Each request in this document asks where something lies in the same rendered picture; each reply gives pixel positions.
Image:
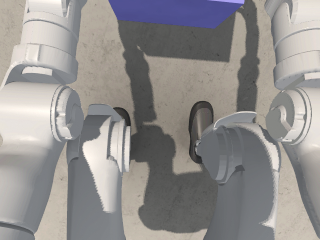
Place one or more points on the robot left forearm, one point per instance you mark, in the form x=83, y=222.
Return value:
x=48, y=46

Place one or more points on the robot left upper arm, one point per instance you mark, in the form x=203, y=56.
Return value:
x=36, y=121

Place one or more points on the robot right shin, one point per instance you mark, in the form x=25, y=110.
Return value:
x=237, y=117

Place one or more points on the robot right foot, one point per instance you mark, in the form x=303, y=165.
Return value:
x=201, y=116

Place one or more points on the carton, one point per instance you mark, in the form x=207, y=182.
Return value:
x=191, y=13

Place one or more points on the robot right forearm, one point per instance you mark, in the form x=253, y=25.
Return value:
x=295, y=29

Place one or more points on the robot right upper arm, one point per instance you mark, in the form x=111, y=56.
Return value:
x=294, y=120

